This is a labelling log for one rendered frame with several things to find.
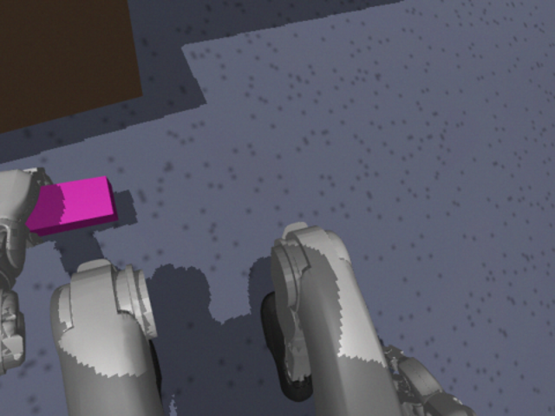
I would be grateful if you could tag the right robot foot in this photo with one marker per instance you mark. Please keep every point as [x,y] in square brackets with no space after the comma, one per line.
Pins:
[293,390]

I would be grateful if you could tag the left robot hand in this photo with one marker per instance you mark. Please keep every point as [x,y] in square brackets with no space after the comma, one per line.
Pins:
[19,192]

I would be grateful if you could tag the right robot hand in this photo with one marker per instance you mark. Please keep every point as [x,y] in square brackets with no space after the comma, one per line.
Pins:
[414,384]

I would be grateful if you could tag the right robot arm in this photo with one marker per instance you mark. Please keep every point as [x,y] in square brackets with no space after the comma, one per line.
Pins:
[445,404]

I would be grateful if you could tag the left robot foot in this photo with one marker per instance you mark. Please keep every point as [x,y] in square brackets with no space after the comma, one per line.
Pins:
[156,367]

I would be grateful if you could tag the left robot arm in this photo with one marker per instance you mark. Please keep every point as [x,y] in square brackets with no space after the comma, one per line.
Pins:
[12,325]

